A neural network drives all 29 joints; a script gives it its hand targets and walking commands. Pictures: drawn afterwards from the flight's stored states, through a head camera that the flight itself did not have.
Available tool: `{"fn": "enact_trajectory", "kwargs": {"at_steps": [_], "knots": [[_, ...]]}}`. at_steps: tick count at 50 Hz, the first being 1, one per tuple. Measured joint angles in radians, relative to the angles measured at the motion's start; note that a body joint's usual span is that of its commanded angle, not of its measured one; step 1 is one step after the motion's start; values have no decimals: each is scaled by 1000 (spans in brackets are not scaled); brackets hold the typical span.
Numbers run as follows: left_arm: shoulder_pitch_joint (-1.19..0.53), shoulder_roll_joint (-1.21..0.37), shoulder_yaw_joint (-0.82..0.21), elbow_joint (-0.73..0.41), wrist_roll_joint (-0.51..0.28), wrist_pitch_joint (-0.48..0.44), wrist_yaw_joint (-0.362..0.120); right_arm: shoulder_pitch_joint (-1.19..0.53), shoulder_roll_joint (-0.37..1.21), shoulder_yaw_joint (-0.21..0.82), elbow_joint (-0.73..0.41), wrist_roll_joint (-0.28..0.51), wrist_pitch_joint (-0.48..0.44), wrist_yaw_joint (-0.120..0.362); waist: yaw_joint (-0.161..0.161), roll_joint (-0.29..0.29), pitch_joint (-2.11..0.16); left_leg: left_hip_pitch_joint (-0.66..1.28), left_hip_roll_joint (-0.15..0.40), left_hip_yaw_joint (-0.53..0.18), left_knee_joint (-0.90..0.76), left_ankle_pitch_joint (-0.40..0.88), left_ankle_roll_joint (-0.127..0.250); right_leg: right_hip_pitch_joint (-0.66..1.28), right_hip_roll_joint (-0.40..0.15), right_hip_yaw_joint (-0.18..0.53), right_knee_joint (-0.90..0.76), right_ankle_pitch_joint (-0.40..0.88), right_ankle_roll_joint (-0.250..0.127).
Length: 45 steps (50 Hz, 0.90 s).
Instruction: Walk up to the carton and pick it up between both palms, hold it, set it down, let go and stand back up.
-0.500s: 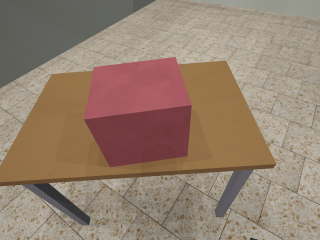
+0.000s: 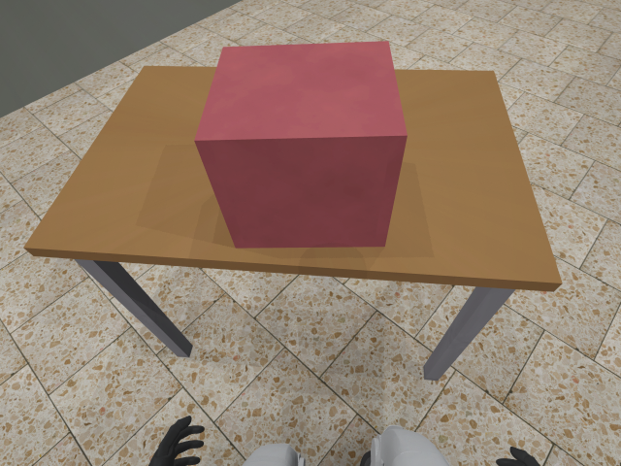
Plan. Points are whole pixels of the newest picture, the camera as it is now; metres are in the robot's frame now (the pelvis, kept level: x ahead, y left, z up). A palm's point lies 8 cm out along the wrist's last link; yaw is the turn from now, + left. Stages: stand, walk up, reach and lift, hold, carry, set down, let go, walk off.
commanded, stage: walk up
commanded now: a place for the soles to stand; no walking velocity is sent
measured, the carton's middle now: (307, 151) +0.55 +0.03 +0.06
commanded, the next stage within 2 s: none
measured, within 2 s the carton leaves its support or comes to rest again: neither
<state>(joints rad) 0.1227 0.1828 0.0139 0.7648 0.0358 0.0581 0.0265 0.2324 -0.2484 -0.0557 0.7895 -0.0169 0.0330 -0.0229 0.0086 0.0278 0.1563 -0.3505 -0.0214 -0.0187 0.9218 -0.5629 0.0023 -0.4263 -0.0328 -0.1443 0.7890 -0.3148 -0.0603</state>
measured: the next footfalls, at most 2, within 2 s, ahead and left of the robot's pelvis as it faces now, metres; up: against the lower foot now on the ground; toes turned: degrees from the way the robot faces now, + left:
left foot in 0.02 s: +0.03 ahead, +0.11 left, +0.00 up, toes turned +10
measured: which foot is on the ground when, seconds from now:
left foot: up 0.00-0.00, down 0.02-1.00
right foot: down 0.00-1.00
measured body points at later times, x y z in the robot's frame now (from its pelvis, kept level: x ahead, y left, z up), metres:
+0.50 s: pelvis +0.01 -0.01 +0.03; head +0.01 +0.00 +0.48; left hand +0.04 +0.24 -0.12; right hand +0.11 -0.22 -0.11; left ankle -0.02 +0.11 -0.70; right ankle +0.07 -0.09 -0.70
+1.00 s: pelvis +0.03 +0.00 +0.03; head +0.03 +0.01 +0.48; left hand +0.03 +0.24 -0.13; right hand +0.10 -0.23 -0.12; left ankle -0.02 +0.11 -0.70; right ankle +0.07 -0.09 -0.70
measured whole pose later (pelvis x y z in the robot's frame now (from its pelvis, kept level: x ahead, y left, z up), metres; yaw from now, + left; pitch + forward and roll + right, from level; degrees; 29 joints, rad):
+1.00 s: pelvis +0.03 +0.00 +0.03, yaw +10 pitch -2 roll -2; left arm 0.24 0.22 -0.03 1.02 0.02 0.02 0.00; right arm 0.32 -0.19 0.03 0.97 0.00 -0.02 -0.01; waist 0.01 0.00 0.03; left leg -0.19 -0.04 -0.15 0.61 -0.37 0.01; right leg -0.24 -0.04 -0.24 0.54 -0.26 -0.05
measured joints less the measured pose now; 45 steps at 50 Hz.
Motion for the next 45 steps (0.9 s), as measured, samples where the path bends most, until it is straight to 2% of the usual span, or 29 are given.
{"fn": "enact_trajectory", "kwargs": {"at_steps": [1, 3, 6, 7, 9, 11, 19, 30, 39, 45], "knots": [[1, 0, -6, 5, 1, -1, -2, 13, 9, 0, -2, 1, -5, 7, -5, -6, -9, 41, 2, 5, -97, 57, 12, -8, -12, -13, 7, -3, 4], [9, 11, -15, 22, -1, 2, -10, 33, 43, 4, -1, 4, -17, 17, -13, -51, -15, 52, -32, 6, -140, 136, 26, -10, -42, -1, 16, -38, 25], [49, 21, -22, 48, -13, 1, -22, 72, 84, 15, 13, 11, -33, 16, -18, -64, -49, 56, -28, -16, -155, 140, 21, -1, -7, 26, 3, -93, 58], [61, 24, -21, 57, -14, -4, -26, 80, 97, 19, 21, 9, -35, 13, -17, -69, -57, 63, -27, -22, -166, 143, 18, 12, 1, 28, -21, -63, 54], [79, 27, -21, 76, -9, -23, -30, 89, 113, 28, 36, 10, -39, 15, -10, -74, -67, 79, -23, -31, -186, 150, 12, 45, 9, 20, -89, 63, 18], [92, 27, -25, 94, -9, -40, -31, 92, 122, 36, 48, 16, -42, 25, -4, -73, -80, 92, -19, -44, -210, 162, 8, 69, 14, 9, -124, 61, 3], [105, 28, -39, 167, -20, -45, -22, 68, 105, 40, 80, 19, -59, 29, -5, -54, -128, 124, -29, -89, -300, 212, 5, 118, 3, -31, -212, 84, 6], [80, 38, -33, 224, -25, -37, -19, 44, 80, 68, 118, 21, -63, 11, 4, -17, -123, 119, -20, -130, -298, 211, -4, 145, 13, -72, -251, 92, 0], [63, 45, -33, 229, -23, -21, -17, 52, 66, 75, 130, 18, -57, 2, 3, -16, -101, 101, -23, -153, -266, 196, -8, 141, 7, -97, -229, 73, -2], [95, 40, -38, 238, -22, -31, -18, 70, 60, 78, 155, 8, -49, 8, 0, -25, -110, 133, -24, -138, -289, 195, -2, 165, -6, -96, -227, 57, 6]]}}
